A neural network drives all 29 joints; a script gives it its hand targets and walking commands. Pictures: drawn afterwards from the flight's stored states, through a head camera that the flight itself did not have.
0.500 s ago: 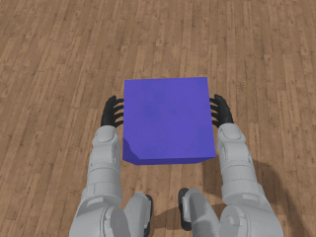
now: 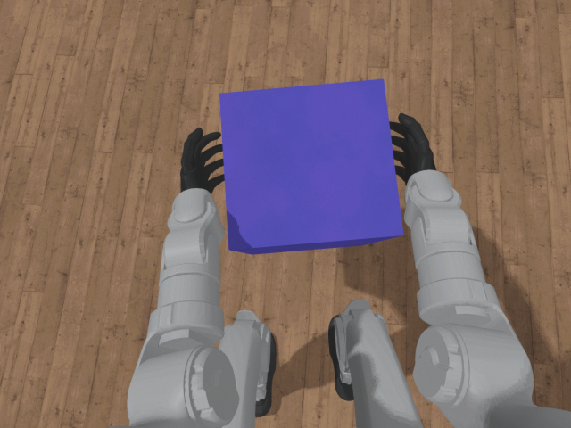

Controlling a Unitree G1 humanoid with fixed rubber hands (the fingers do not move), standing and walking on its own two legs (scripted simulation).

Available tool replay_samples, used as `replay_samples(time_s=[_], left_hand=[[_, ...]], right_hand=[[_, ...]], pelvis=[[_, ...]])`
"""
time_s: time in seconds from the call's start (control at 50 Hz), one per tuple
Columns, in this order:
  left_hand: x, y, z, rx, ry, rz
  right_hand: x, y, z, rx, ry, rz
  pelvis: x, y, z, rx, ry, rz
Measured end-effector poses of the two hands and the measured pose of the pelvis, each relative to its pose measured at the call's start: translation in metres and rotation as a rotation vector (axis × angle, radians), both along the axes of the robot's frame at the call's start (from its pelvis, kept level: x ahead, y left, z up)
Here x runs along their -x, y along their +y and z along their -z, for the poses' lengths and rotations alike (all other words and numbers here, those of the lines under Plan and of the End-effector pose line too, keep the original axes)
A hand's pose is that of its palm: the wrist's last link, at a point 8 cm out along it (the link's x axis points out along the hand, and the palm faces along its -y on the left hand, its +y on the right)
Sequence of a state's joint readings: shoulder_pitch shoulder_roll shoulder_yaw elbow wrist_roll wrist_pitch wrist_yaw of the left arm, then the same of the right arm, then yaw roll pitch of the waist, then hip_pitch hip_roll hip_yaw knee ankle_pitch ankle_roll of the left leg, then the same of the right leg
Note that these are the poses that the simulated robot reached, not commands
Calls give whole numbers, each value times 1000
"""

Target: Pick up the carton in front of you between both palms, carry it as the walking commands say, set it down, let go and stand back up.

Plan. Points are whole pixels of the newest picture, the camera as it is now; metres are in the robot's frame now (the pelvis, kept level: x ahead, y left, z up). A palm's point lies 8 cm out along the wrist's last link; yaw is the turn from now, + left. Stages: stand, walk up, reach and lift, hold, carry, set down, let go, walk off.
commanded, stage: set down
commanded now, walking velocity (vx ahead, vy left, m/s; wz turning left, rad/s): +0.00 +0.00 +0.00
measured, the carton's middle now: (304, 184) +0.46 -0.03 -0.16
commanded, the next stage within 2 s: none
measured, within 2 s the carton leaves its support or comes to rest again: rests again in 1.22 s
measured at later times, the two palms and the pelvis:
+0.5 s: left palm (235, 191) +0.48 +0.10 -0.24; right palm (397, 173) +0.50 -0.20 -0.25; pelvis -0.03 -0.01 -0.12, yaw +2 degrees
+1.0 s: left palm (249, 191) +0.52 +0.09 -0.36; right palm (385, 173) +0.53 -0.21 -0.37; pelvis -0.03 -0.01 -0.20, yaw +3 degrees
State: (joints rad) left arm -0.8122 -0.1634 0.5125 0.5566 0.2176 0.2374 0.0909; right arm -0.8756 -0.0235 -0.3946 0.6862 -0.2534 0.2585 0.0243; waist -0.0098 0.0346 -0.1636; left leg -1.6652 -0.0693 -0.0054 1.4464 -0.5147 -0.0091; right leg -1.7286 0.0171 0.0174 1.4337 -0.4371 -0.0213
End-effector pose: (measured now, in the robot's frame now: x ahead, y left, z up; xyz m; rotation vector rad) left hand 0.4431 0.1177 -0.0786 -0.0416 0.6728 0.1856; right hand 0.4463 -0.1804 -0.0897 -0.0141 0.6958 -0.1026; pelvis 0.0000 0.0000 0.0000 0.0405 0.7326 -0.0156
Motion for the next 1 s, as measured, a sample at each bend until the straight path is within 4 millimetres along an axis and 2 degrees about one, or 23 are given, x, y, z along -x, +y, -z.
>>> replay_samples(time_s=[0.3, 0.54, 0.82, 0.9, 1.0], left_hand=[[-22, -13, 99, -3, -1, -15], [-42, -22, 172, -15, 24, -10], [-63, -29, 264, -17, 56, -4], [-67, -30, 281, -11, 55, -9], [-72, -28, 284, -11, 51, -6]], right_hand=[[-31, -13, 97, 9, -1, -31], [-53, -23, 169, 26, 22, -50], [-78, -30, 257, 51, 53, -78], [-84, -31, 274, 55, 52, -84], [-88, -29, 277, 53, 48, -80]], pelvis=[[24, -6, 80, -21, 47, -2], [34, -9, 128, -37, 42, -3], [33, -9, 180, -47, -22, -8], [32, -9, 191, -47, -51, -13], [31, -9, 201, -42, -76, -20]])
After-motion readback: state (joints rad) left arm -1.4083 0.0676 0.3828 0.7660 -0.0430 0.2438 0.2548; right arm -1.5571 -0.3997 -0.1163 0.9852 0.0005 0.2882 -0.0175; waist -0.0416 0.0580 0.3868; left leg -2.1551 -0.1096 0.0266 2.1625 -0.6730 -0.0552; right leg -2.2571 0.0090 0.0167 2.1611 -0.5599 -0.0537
